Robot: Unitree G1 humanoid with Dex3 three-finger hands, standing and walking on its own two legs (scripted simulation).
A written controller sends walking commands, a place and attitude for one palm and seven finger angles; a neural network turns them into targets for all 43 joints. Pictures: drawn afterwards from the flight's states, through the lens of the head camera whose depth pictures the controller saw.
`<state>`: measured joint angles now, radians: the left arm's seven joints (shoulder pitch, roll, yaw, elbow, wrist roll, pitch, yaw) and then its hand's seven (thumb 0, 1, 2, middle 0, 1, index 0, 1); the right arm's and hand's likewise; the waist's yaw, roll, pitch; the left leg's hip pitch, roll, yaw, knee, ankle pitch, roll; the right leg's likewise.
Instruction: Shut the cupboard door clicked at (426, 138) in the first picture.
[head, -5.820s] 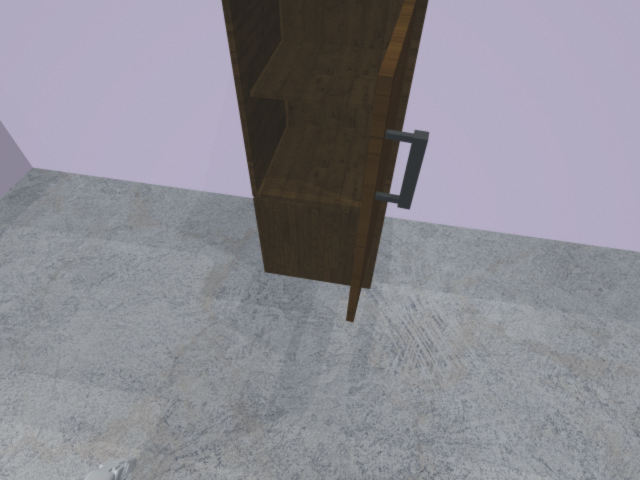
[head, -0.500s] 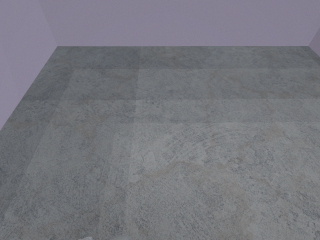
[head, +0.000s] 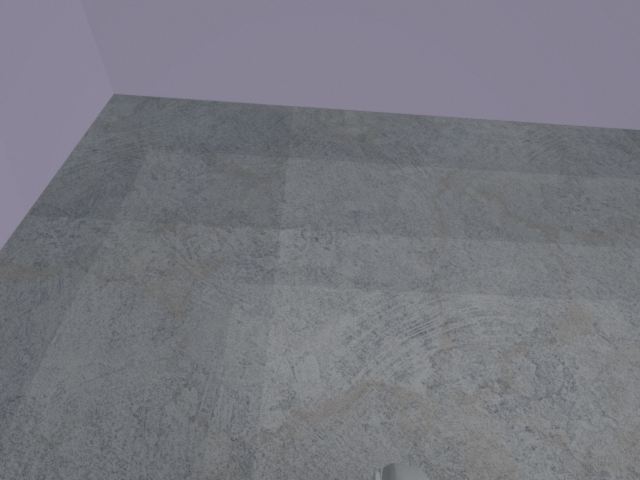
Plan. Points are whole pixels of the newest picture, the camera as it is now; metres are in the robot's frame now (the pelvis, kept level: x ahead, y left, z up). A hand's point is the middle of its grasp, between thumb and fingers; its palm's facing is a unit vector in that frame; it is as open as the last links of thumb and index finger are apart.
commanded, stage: walk around to get in front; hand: left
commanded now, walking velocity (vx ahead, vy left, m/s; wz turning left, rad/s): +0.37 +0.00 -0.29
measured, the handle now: out of the picture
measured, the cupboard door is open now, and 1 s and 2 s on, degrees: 85 85 85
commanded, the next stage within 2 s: walk to a spot facing it in 0.16 s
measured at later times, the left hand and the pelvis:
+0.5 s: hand (271, 376) +0.30 +0.09 -0.16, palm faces +0.01 -0.98 -0.20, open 7.2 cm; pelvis +0.18 -0.07 -0.01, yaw -1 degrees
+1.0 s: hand (201, 413) +0.24 +0.20 -0.17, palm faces +0.30 -0.92 -0.25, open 7.3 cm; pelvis +0.22 -0.03 +0.00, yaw +15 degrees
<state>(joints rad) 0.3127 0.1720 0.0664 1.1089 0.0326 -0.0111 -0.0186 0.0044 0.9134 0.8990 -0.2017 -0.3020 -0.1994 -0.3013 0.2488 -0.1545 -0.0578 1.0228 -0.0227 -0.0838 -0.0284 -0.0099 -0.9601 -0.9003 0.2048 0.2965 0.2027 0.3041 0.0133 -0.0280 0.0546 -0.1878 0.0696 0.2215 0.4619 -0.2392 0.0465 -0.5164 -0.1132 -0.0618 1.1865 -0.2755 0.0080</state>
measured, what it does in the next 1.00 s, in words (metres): walks ahead, turning left: right foot, then left foot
